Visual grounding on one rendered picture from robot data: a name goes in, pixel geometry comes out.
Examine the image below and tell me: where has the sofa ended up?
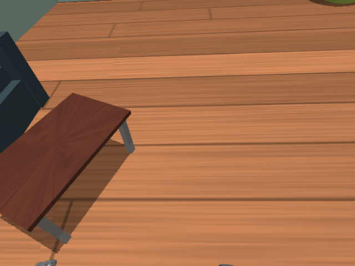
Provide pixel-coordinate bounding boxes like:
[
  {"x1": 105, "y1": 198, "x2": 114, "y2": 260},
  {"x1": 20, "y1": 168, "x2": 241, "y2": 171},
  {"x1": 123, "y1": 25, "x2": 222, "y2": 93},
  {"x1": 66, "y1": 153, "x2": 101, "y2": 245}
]
[{"x1": 0, "y1": 31, "x2": 49, "y2": 153}]

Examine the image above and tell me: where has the coffee table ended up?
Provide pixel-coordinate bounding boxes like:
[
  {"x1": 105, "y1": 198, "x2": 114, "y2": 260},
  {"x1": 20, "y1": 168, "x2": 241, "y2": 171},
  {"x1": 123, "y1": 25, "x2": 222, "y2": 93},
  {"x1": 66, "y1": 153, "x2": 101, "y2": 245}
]
[{"x1": 0, "y1": 93, "x2": 135, "y2": 244}]

